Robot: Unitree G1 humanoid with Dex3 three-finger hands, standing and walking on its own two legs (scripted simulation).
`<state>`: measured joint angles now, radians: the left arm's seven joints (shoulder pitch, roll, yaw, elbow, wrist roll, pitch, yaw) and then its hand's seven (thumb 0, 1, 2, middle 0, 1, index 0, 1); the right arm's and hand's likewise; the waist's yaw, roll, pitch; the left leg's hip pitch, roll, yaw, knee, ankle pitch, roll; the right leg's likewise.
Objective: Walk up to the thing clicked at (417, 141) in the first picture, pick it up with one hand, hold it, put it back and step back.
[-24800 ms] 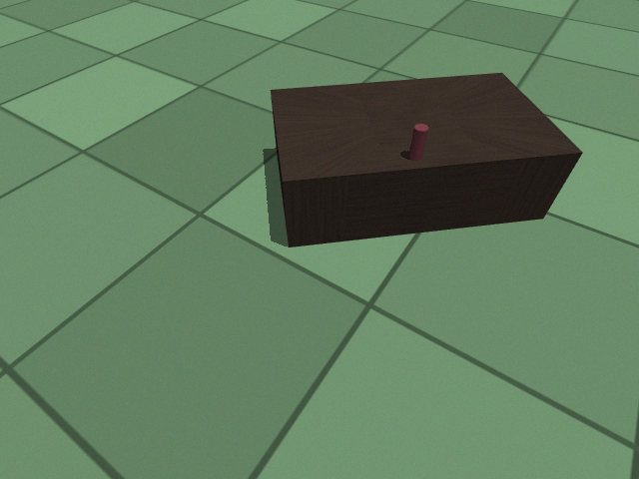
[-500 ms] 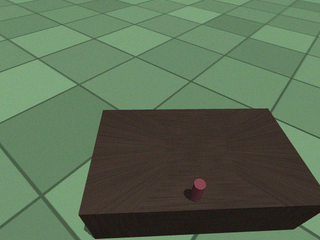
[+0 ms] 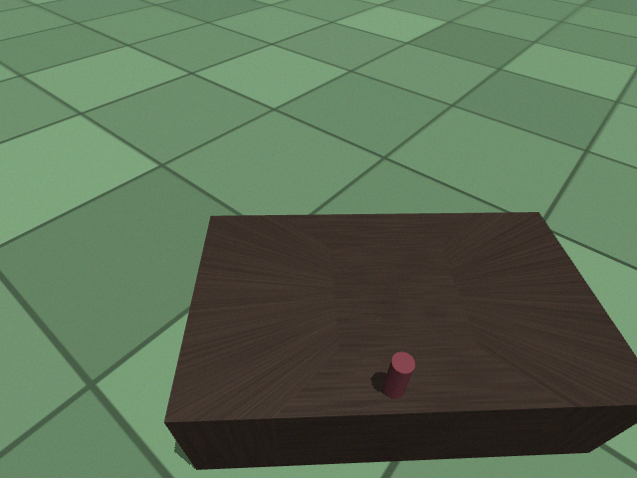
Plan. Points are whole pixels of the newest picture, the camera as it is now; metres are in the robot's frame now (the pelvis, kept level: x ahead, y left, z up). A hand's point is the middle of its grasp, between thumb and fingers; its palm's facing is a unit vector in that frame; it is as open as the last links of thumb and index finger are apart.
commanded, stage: home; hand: right
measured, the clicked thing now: (398, 376) +0.44 -0.18 -0.36
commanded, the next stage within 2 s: stand in 0.52 s
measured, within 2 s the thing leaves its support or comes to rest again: neither
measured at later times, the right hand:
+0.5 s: hand out of the picture +0.07 -0.25 -0.15, palm faces +0.00 +0.93 -0.37, open 17.3 cm
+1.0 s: hand out of the picture +0.08 -0.24 -0.15, palm faces +0.00 +0.93 -0.36, open 10.8 cm
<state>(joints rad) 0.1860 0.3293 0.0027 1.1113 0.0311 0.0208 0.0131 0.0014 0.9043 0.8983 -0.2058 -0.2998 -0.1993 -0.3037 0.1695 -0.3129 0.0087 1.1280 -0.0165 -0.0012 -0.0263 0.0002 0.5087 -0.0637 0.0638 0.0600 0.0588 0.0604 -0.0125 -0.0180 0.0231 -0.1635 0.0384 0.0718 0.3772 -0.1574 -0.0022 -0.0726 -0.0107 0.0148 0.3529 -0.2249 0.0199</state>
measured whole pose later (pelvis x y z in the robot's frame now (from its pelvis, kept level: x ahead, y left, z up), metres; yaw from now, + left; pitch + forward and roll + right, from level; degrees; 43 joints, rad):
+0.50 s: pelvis +0.01 +0.00 +0.00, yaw +0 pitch -3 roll +0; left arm 0.15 0.33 0.00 1.12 0.02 0.01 0.01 0.00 0.90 0.90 -0.21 -0.30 -0.20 -0.30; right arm 0.12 -0.32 0.01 1.14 -0.01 0.00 -0.02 0.00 0.52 -0.06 0.06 0.06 0.06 0.06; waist -0.01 -0.03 0.03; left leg -0.15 0.03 0.07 0.35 -0.15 0.00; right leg -0.05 -0.02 0.01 0.31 -0.22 0.03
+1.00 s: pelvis +0.01 +0.01 +0.00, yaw +1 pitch -2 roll +0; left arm 0.14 0.34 0.00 1.12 0.02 0.01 0.01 0.00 0.91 0.90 -0.21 -0.30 -0.20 -0.30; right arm 0.11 -0.33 0.00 1.15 -0.01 -0.01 -0.01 0.00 -0.33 -0.74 0.20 0.28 0.19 0.28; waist -0.01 -0.03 0.03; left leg -0.14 0.01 0.07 0.33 -0.15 0.01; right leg -0.04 -0.03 0.01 0.30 -0.21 0.04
